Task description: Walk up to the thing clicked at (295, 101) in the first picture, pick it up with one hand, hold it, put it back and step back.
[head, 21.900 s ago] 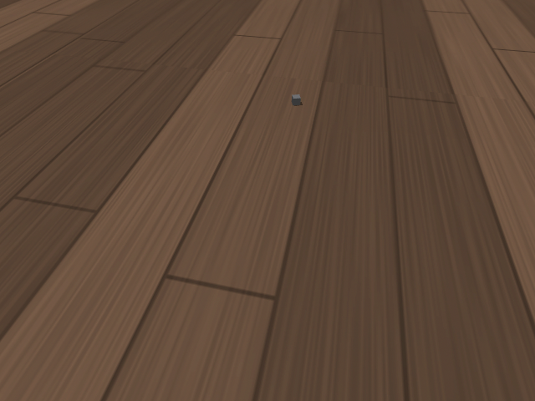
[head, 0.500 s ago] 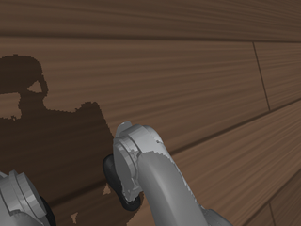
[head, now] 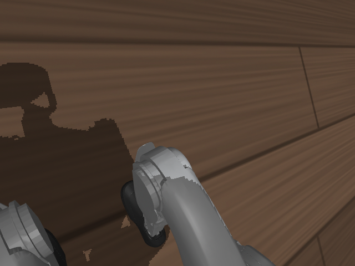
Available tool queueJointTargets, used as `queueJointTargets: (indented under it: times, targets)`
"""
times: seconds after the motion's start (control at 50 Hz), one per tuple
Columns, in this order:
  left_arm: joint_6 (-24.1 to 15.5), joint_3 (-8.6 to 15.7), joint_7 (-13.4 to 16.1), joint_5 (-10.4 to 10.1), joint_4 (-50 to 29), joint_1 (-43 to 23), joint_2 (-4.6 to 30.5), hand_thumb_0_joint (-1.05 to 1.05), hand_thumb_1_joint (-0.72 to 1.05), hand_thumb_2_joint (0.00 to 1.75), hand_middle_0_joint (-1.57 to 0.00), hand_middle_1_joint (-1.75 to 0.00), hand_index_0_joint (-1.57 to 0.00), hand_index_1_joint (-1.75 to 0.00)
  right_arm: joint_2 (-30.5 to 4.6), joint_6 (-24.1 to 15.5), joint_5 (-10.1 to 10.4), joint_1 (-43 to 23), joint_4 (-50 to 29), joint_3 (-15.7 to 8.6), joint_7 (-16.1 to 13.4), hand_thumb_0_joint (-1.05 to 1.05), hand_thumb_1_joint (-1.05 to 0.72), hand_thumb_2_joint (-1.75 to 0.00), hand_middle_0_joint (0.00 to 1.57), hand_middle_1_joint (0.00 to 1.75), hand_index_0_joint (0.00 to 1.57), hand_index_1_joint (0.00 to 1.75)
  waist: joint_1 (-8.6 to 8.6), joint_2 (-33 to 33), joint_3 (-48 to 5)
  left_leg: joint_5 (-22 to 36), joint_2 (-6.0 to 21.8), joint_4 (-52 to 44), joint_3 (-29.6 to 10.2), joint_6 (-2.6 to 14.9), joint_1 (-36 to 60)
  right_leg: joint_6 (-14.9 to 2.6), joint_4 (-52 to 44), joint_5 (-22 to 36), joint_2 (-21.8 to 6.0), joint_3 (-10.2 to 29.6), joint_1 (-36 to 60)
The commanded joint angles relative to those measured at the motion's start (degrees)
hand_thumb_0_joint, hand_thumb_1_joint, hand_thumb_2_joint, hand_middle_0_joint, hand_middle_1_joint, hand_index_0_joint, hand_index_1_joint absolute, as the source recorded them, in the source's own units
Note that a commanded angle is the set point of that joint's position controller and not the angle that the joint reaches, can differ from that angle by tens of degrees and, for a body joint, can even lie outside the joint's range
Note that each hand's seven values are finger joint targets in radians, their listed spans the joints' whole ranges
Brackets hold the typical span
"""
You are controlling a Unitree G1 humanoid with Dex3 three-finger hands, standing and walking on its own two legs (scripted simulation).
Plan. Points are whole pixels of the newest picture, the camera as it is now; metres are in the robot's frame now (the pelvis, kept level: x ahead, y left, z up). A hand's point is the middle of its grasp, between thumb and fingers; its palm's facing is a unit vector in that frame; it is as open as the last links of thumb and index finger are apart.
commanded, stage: close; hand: left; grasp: from above
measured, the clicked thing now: out of the picture +0.47 +0.35 -0.29
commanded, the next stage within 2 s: settle in 0.28 s
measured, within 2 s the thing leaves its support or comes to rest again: leaves its support in 0.72 s
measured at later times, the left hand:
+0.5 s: hand out of the picture +0.46 +0.34 -0.26, palm faces -0.39 -0.20 -0.90, open 8.2 cm
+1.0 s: hand out of the picture +0.46 +0.36 -0.19, palm faces -0.35 -0.17 -0.92, open 8.2 cm
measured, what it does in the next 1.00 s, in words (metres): stands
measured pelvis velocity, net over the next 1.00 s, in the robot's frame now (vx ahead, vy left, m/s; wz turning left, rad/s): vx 0.01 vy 0.00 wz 0.04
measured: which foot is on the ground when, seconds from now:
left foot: down 0.00-1.00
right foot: down 0.00-1.00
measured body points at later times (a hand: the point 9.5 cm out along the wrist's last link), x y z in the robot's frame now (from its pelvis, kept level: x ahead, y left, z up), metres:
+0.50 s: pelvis +0.00 +0.00 +0.00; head +0.29 +0.13 +0.31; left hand +0.47 +0.35 -0.21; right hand +0.04 -0.24 -0.05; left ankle +0.07 +0.13 -0.28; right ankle +0.12 -0.11 -0.28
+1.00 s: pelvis +0.01 +0.00 +0.01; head +0.26 +0.13 +0.36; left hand +0.48 +0.37 -0.14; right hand +0.08 -0.25 -0.06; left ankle +0.07 +0.13 -0.28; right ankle +0.12 -0.11 -0.28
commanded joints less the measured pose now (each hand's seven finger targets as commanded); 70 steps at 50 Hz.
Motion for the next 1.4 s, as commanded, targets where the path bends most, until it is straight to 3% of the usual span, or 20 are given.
queueJointTargets:
  times: [0.0, 0.06, 0.36, 0.54, 0.64, 0.68, 0.7, 0.72, 0.74, 0.76, 0.84, 0.9, 0.96, 1.0, 1.1, 1.18, 1.22, 1.3, 1.36, 1.38]
  targets:
    - [0.21, -0.06, 2.39, -0.47, -4.96, -11.86, 11.69, 0.0, 0.71, 0.2, -1.05, -0.27, -1.08, -0.25, -19.78, 0.22, 0.39, 11.55, 0.97, -6.0, -0.87, 0.0, -0.89, -0.9, 0.2, 0.3, 0.2, 0.3, -2.96, 31.61, -36.33, 12.57, 2.0, -14.65, 4.86, 0.36, 27.29, -3.56, -12.0, 15.98, 1.8, -4.94, 21.66]
    - [0.24, -0.82, 2.3, -0.69, -3.63, -11.23, 9.79, 0.0, 0.77, 0.22, -1.09, -0.29, -1.11, -0.26, -18.79, 0.03, 0.41, 11.22, 1.4, -5.28, -0.66, 0.0, -0.89, -0.9, 0.2, 0.3, 0.2, 0.3, -3.26, 31.97, -34.78, 12.44, 2.11, -14.8, 4.1, 0.06, 27.57, -3.65, -10.92, 15.39, 1.52, -5.39, 19.42]
    - [0.26, -1.28, 2.08, -0.76, -3.46, -11.63, 10.72, 0.0, 0.91, 0.28, -1.2, -0.31, -1.22, -0.28, -19.14, 0.34, 0.3, 10.93, 0.97, -4.94, -0.9, 0.0, -0.89, -0.9, 0.2, 0.3, 0.2, 0.3, -3.58, 31.36, -33.52, 11.47, 2.13, -14.94, 4.07, 0.24, 26.47, -3.55, -11.38, 14.7, 1.52, -5.26, 20.0]
    - [1.23, 0.46, 0.7, -1.61, -8.39, -12.08, 13.03, 0.0, 0.93, 0.4, -1.29, -0.33, -1.3, -0.32, -18.77, 0.79, 0.8, 11.24, 1.37, -5.58, -1.12, 0.0, -0.91, -0.9, 0.2, 0.3, 0.2, 0.3, -1.86, 34.65, -38.61, 14.64, 2.1, -14.42, 4.97, 0.17, 29.15, -3.61, -11.72, 17.12, 1.46, -4.47, 22.03]
    - [1.4, 2.54, 0.52, -0.63, -14.43, -14.39, 14.14, 0.0, 1.0, 0.39, -1.34, -0.34, -1.35, -0.32, -18.99, 1.61, 0.88, 12.0, 1.43, -7.43, -1.07, 0.0, -0.91, -0.9, 0.2, 0.3, 0.2, 0.3, -0.99, 38.24, -41.73, 14.84, 1.92, -14.78, 5.56, -0.06, 30.56, -4.13, -11.22, 17.25, 1.41, -4.47, 21.4]
    - [1.56, -0.61, -0.39, -0.98, -17.52, -15.04, 9.93, 0.0, 1.0, 0.4, -1.35, -0.31, -1.36, -0.3, -18.16, 1.45, 1.37, 10.18, -0.09, -7.74, -0.88, 0.0, -0.91, -0.9, 0.2, 0.3, 0.2, 0.3, -0.69, 37.01, -40.81, 13.58, 1.72, -14.73, 6.18, 0.15, 29.5, -4.14, -11.78, 16.55, 1.62, -3.9, 20.5]
    - [1.98, 1.1, -0.26, -0.72, -15.64, -12.81, 11.11, 0.0, 1.01, 0.4, -1.35, -0.32, -1.36, -0.31, -18.69, 1.64, 1.34, 11.7, 1.66, -8.55, -0.95, 0.0, -0.91, -0.9, 0.2, 0.3, 0.2, 0.3, -0.56, 37.88, -41.44, 13.69, 1.74, -15.5, 5.96, -0.1, 30.67, -4.25, -11.78, 16.45, 1.47, -4.13, 20.36]
    - [1.88, 0.52, -0.64, -0.98, -19.48, -15.06, 10.51, 0.0, 1.03, 0.41, -1.35, -0.32, -1.37, -0.31, -18.34, 1.6, 1.62, 11.76, 1.16, -8.67, -0.84, 0.0, -0.9, -0.9, 0.2, 0.3, 0.2, 0.3, -0.26, 39.08, -43.22, 14.07, 1.64, -15.95, 5.81, -0.27, 31.64, -4.33, -11.58, 16.54, 1.39, -4.09, 20.21]
    - [2.17, 3.04, -0.57, -1.15, -19.37, -12.94, 12.46, 0.0, 1.01, 0.4, -1.35, -0.3, -1.36, -0.29, -18.59, 1.77, 1.88, 11.75, 1.97, -9.61, -0.93, 0.0, -0.9, -0.9, 0.2, 0.3, 0.2, 0.3, 1.47, 39.73, -44.93, 13.54, 1.66, -16.68, 5.49, -0.55, 32.3, -4.61, -10.98, 15.71, 1.04, -4.27, 19.21]
    - [2.57, 1.01, -1.42, -0.56, -20.09, -12.87, 9.71, 0.0, 1.04, 0.4, -1.37, -0.31, -1.38, -0.3, -17.86, 1.9, 2.1, 11.86, 1.24, -10.06, -0.62, 0.0, -0.91, -0.9, 0.2, 0.3, 0.2, 0.3, 1.43, 40.13, -44.71, 14.03, 1.55, -16.34, 5.84, -0.43, 32.53, -4.66, -10.97, 15.93, 1.04, -3.81, 18.51]
    - [4.07, 0.02, -3.45, -1.57, -25.4, -13.23, 4.73, 0.0, 1.05, 0.36, -1.37, -0.3, -1.38, -0.28, -16.91, 2.26, 3.33, 11.67, 1.87, -11.93, 0.04, 0.0, -0.9, -0.9, 0.2, 0.3, 0.2, 0.3, 3.09, 41.9, -48.67, 17.6, 1.06, -17.05, 6.47, -0.69, 34.79, -4.84, -10.1, 17.86, 0.64, -3.52, 15.88]
    - [5.69, 0.57, -5.23, -1.37, -19.3, -9.01, 3.54, 0.0, 1.05, 0.37, -1.37, -0.29, -1.38, -0.28, -16.71, 3.51, 4.09, 13.56, 3.43, -13.31, 0.23, 0.0, -0.9, -0.9, 0.2, 0.3, 0.2, 0.3, 2.98, 36.33, -45.01, 14.41, 0.71, -17.14, 7.46, 0.25, 28.79, -4.69, -11.44, 16.42, 0.9, -2.55, 15.91]
    - [6.0, -2.62, -8.16, -2.1, -25.15, -12.54, -1.69, 0.0, 1.04, 0.39, -1.36, -0.33, -1.38, -0.31, -15.07, 4.17, 4.81, 13.06, 2.24, -13.83, 0.53, 0.0, -0.9, -0.9, 0.2, 0.3, 0.2, 0.3, 3.78, 36.55, -47.27, 13.99, 0.21, -17.64, 8.28, 0.53, 29.28, -4.84, -11.84, 15.81, 0.68, -1.7, 15.58]
    - [6.25, -1.99, -9.25, -2.32, -25.09, -11.88, -0.89, 0.0, 1.02, 0.39, -1.34, -0.34, -1.36, -0.32, -14.97, 4.76, 5.37, 13.45, 2.36, -14.37, 0.38, 0.0, -0.9, -0.9, 0.2, 0.3, 0.2, 0.3, 4.82, 34.24, -48.75, 13.83, -0.04, -17.67, 8.58, 0.74, 28.37, -4.77, -11.71, 15.77, 0.62, -1.31, 16.2]
    - [5.55, -1.78, -11.5, -2.89, -25.16, -13.36, -1.59, 0.0, 0.99, 0.41, -1.33, -0.34, -1.34, -0.34, -13.78, 6.67, 5.98, 13.6, 1.62, -15.38, -0.71, 0.0, -0.9, -0.9, 0.2, 0.3, 0.2, 0.3, 4.89, 29.03, -48.23, 10.01, -0.62, -17.43, 9.53, 1.43, 23.96, -4.7, -13.4, 11.16, 0.31, 0.26, 16.34]
    - [4.68, -0.93, -12.38, -1.95, -28.89, -15.8, -0.17, 0.0, 0.95, 0.41, -1.29, -0.34, -1.3, -0.33, -13.46, 7.84, 6.18, 13.84, 1.3, -15.97, -1.95, 0.0, -0.9, -0.9, 0.2, 0.3, 0.2, 0.3, 5.74, 30.7, -50.8, 9.88, -1.01, -18.1, 9.78, 1.07, 26.28, -5.11, -13.11, 10.18, -0.22, 0.78, 15.96]
    - [4.73, -1.65, -12.95, -1.8, -27.21, -14.11, -1.91, 0.0, 0.93, 0.39, -1.27, -0.35, -1.29, -0.34, -12.85, 8.32, 6.25, 13.55, 1.02, -16.18, -2.5, 0.0, -0.9, -0.9, 0.2, 0.3, 0.2, 0.3, 5.63, 29.65, -49.78, 9.56, -1.15, -18.13, 10.17, 1.11, 26.16, -5.2, -13.56, 9.48, -0.21, 1.2, 15.15]
    - [4.89, 0.03, -13.23, -1.57, -30.72, -15.27, 0.23, 0.0, 0.92, 0.43, -1.28, -0.33, -1.28, -0.33, -12.21, 9.47, 6.36, 14.36, 1.07, -16.66, -3.49, 0.0, -0.9, -0.9, 0.2, 0.3, 0.2, 0.3, 7.11, 29.96, -54.77, 13.37, -1.23, -17.69, 11.31, 1.17, 27.74, -5.1, -13.78, 12.81, -0.37, 2.32, 18.48]
    - [5.28, -0.22, -13.93, -1.96, -30.83, -14.36, -0.61, 0.0, 0.92, 0.31, -1.27, -0.38, -1.3, -0.34, -11.34, 10.34, 6.25, 15.02, 1.47, -16.95, -4.0, 0.0, -0.93, -0.91, 0.2, 0.3, 0.2, 0.3, 6.98, 28.87, -54.53, 13.43, -1.27, -18.23, 11.86, 1.48, 26.85, -4.73, -15.03, 12.98, -0.36, 3.01, 20.46]
    - [5.23, 0.3, -14.2, -1.98, -31.55, -15.04, -0.17, 0.0, 0.86, 0.32, -1.19, -0.3, -1.22, -0.26, -11.93, 10.66, 6.23, 15.29, 1.39, -17.28, -4.35, 0.0, -0.88, -0.89, 0.2, 0.3, 0.2, 0.3, 7.02, 28.6, -55.11, 13.19, -1.46, -18.1, 11.96, 1.53, 26.41, -4.81, -15.44, 12.65, -0.59, 2.77, 20.06]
